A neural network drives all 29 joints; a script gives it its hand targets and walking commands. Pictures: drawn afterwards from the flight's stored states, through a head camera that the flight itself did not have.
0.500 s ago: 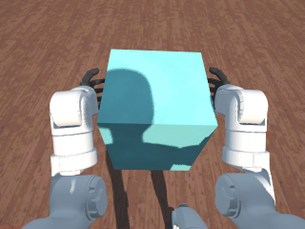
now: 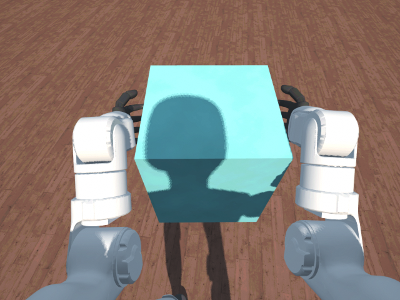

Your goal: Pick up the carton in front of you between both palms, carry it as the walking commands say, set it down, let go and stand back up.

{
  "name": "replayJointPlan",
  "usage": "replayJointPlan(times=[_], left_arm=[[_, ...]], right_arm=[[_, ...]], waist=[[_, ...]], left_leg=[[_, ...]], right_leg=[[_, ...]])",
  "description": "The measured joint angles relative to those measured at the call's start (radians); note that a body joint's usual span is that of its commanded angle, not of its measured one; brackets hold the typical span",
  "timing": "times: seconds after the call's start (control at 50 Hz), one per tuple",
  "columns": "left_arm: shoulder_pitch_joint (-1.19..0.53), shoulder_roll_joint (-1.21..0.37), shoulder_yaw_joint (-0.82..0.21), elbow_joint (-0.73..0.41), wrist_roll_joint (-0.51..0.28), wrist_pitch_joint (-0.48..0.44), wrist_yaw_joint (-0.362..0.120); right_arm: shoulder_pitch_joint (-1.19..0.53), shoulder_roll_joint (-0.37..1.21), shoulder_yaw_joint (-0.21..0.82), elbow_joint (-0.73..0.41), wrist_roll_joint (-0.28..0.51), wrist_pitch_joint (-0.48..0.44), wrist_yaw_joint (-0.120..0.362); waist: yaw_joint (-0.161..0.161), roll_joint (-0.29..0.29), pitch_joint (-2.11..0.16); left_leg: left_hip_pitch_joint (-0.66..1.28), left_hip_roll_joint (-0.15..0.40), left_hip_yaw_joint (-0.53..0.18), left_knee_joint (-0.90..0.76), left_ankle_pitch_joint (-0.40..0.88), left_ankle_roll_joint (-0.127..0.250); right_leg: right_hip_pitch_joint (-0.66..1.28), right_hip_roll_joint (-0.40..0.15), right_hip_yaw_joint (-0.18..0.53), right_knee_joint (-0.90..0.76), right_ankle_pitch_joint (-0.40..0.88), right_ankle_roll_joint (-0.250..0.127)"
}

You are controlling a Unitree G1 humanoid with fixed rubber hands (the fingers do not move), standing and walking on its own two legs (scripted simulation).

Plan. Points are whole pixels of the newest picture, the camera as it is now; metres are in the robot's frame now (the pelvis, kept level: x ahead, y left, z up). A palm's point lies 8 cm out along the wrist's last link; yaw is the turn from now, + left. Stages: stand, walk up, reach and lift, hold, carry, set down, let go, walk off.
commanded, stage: carry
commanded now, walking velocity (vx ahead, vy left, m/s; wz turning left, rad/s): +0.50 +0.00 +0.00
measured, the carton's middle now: (208, 151) +0.38 +0.01 +0.11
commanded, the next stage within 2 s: none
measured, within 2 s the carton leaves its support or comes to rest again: neither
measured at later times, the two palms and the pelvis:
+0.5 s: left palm (163, 84) +0.62 +0.13 +0.09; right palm (275, 87) +0.62 -0.17 +0.09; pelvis +0.33 -0.02 +0.00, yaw -1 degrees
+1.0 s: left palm (162, 37) +0.91 +0.16 +0.08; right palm (249, 35) +0.91 -0.14 +0.09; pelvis +0.65 +0.01 -0.01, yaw -2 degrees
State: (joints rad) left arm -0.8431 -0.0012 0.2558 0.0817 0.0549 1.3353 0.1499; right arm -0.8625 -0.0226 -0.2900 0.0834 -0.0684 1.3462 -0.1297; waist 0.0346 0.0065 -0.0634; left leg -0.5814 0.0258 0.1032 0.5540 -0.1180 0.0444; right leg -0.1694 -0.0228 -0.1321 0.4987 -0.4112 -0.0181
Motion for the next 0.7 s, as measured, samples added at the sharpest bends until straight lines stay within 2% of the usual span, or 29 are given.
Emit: replayJointPlan(times=[0.04, 0.06, 0.12, 0.16, 0.22, 0.28, 0.34, 0.42, 0.46, 0.48, 0.5, 0.52, 0.56, 0.58, 0.62, 0.7], left_arm=[[-0.011, 0.018, -0.001, 0.038, 0.001, 0.005, -0.006], [-0.012, 0.029, 0.002, 0.058, -0.003, 0.001, -0.009], [0.009, 0.039, 0.013, 0.107, -0.008, 0.0, -0.011], [0.029, 0.026, 0.013, 0.123, 0.004, 0.001, -0.011], [0.077, -0.005, 0.012, 0.108, 0.024, -0.015, -0.011], [0.158, -0.044, 0.007, 0.056, 0.042, -0.045, -0.012], [0.26, -0.08, -0.007, -0.031, 0.051, -0.079, -0.014], [0.411, -0.116, -0.032, -0.192, 0.044, -0.118, -0.025], [0.478, -0.133, -0.045, -0.267, 0.039, -0.132, -0.033], [0.504, -0.142, -0.052, -0.293, 0.04, -0.137, -0.037], [0.53, -0.158, -0.06, -0.305, 0.046, -0.154, -0.041], [0.551, -0.163, -0.078, -0.308, 0.056, -0.166, -0.043], [0.589, -0.151, -0.116, -0.3, 0.062, -0.166, -0.047], [0.611, -0.145, -0.129, -0.301, 0.062, -0.161, -0.049], [0.651, -0.137, -0.143, -0.315, 0.059, -0.149, -0.049], [0.698, -0.131, -0.152, -0.35, 0.056, -0.14, -0.05]], right_arm=[[-0.018, 0.0, 0.005, 0.055, -0.003, -0.008, 0.0], [-0.02, 0.006, 0.011, 0.081, -0.007, -0.021, 0.0], [0.006, 0.025, 0.025, 0.137, -0.019, -0.038, 0.0], [0.049, 0.032, 0.026, 0.135, -0.016, -0.039, 0.0], [0.12, 0.049, 0.019, 0.101, -0.013, -0.055, 0.0], [0.204, 0.079, 0.008, 0.045, -0.024, -0.085, 0.005], [0.302, 0.115, 0.012, -0.037, -0.036, -0.119, 0.014], [0.44, 0.166, 0.043, -0.193, -0.041, -0.152, 0.038], [0.507, 0.186, 0.063, -0.274, -0.047, -0.16, 0.042], [0.539, 0.192, 0.071, -0.309, -0.049, -0.163, 0.044], [0.564, 0.186, 0.079, -0.331, -0.048, -0.167, 0.048], [0.587, 0.178, 0.085, -0.343, -0.045, -0.168, 0.052], [0.632, 0.167, 0.105, -0.349, -0.045, -0.164, 0.054], [0.652, 0.163, 0.118, -0.35, -0.046, -0.158, 0.054], [0.681, 0.16, 0.141, -0.352, -0.048, -0.148, 0.054], [0.709, 0.155, 0.175, -0.361, -0.049, -0.143, 0.054]], waist=[[-0.02, -0.008, -0.021], [-0.035, -0.026, -0.023], [-0.062, -0.023, -0.017], [-0.07, -0.018, -0.008], [-0.074, -0.011, 0.007], [-0.067, -0.007, 0.013], [-0.054, -0.008, 0.014], [-0.038, -0.013, 0.01], [-0.036, -0.009, 0.002], [-0.037, -0.008, -0.007], [-0.031, 0.016, -0.013], [-0.027, 0.031, -0.015], [-0.027, 0.026, -0.02], [-0.028, 0.02, -0.024], [-0.027, 0.012, -0.032], [-0.018, 0.001, -0.058]], left_leg=[[0.065, -0.013, 0.035, -0.057, 0.082, 0.024], [0.06, -0.022, 0.045, -0.006, 0.055, 0.036], [0.098, -0.022, 0.043, 0.034, -0.072, 0.047], [0.148, -0.019, 0.038, -0.012, -0.084, 0.035], [0.232, -0.016, 0.034, -0.096, -0.09, 0.034], [0.326, -0.011, 0.033, -0.184, -0.099, 0.025], [0.425, -0.008, 0.033, -0.257, -0.122, 0.008], [0.546, -0.006, 0.036, -0.289, -0.196, -0.023], [0.583, 0.002, 0.029, -0.236, -0.269, -0.042], [0.58, 0.008, 0.022, -0.16, -0.318, -0.05], [0.542, 0.033, 0.013, -0.036, -0.337, -0.052], [0.48, 0.041, -0.014, 0.127, -0.332, -0.053], [0.336, 0.02, -0.058, 0.425, -0.339, -0.044], [0.272, 0.014, -0.06, 0.509, -0.324, -0.039], [0.17, 0.023, -0.047, 0.539, -0.274, -0.038], [0.046, 0.058, -0.02, 0.357, -0.191, -0.055]], right_leg=[[0.001, -0.015, 0.011, 0.124, -0.075, 0.012], [-0.039, -0.025, 0.038, 0.248, -0.081, 0.013], [-0.21, 0.012, 0.1, 0.611, -0.076, -0.005], [-0.309, 0.013, 0.095, 0.676, -0.022, -0.008], [-0.416, -0.009, 0.082, 0.594, 0.042, 0.01], [-0.468, -0.032, 0.067, 0.423, 0.111, 0.034], [-0.466, -0.044, 0.043, 0.225, 0.218, 0.043], [-0.402, -0.03, -0.004, 0.009, 0.361, 0.033], [-0.332, -0.012, -0.043, -0.085, 0.402, 0.017], [-0.289, -0.006, -0.061, -0.114, 0.402, -0.006], [-0.286, 0.006, -0.076, -0.077, 0.376, -0.048], [-0.285, 0.011, -0.085, -0.032, 0.333, -0.067], [-0.256, 0.002, -0.091, -0.007, 0.268, -0.073], [-0.23, -0.003, -0.091, -0.022, 0.257, -0.061], [-0.171, -0.004, -0.089, -0.07, 0.246, -0.051], [-0.056, -0.004, -0.077, -0.163, 0.224, -0.044]])
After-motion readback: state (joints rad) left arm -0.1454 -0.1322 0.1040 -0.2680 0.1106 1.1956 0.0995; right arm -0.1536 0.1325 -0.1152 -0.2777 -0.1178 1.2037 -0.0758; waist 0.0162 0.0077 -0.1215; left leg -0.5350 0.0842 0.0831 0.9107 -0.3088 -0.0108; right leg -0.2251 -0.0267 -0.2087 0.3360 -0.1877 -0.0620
